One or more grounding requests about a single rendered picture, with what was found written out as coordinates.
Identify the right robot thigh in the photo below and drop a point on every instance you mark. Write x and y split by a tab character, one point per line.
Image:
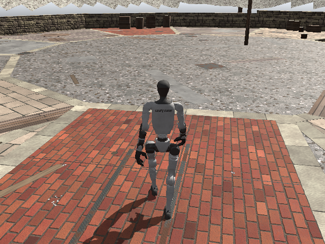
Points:
173	159

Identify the right robot hand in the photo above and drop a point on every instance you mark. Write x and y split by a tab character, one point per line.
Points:
178	139

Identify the robot left upper arm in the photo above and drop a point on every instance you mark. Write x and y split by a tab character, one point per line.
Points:
145	115

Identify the robot left forearm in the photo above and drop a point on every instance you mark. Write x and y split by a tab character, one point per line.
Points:
141	139

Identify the robot right forearm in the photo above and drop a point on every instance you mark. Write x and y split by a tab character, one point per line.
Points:
183	132

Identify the humanoid robot torso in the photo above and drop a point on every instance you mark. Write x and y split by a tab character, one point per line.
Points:
162	122

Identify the robot right upper arm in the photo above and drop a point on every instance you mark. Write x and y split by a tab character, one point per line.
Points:
180	115

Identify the left robot hand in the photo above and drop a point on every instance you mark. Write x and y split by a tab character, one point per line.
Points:
137	157

